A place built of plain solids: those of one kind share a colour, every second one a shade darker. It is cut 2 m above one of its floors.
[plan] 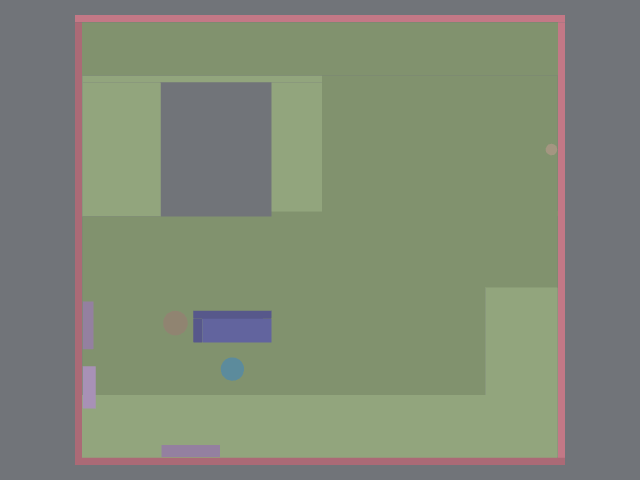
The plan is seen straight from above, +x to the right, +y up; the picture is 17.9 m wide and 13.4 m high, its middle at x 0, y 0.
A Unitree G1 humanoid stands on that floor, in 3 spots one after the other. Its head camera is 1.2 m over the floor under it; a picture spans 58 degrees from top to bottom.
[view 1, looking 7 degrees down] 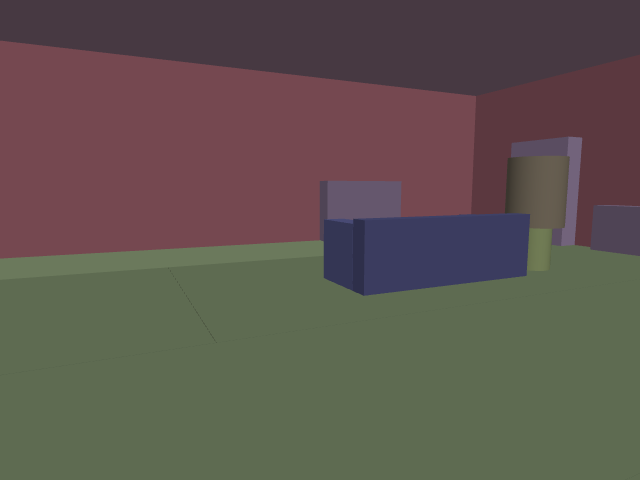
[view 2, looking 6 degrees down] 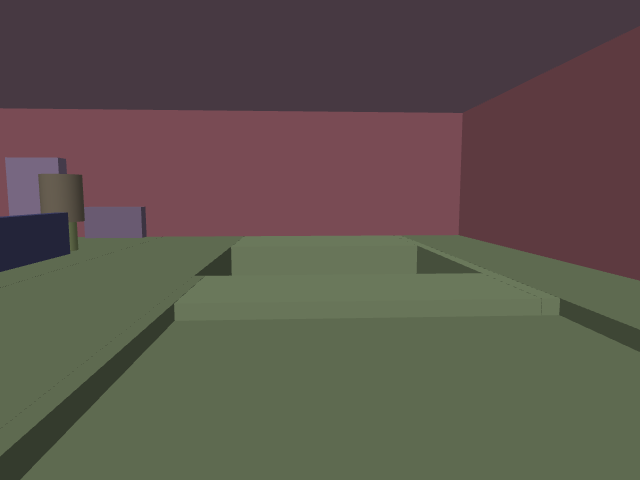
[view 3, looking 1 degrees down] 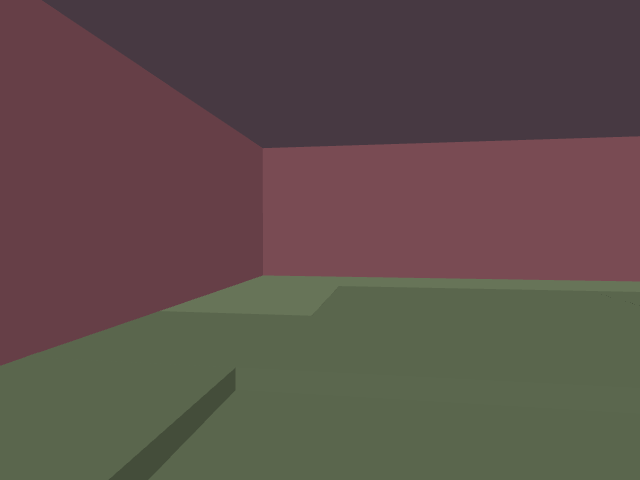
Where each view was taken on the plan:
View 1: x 0.72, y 1.49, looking -115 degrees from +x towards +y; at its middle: case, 8.38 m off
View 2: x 4.16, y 1.97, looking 177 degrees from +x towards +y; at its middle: floor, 9.86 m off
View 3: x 3.67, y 3.94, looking -81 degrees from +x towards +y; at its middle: wall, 10.15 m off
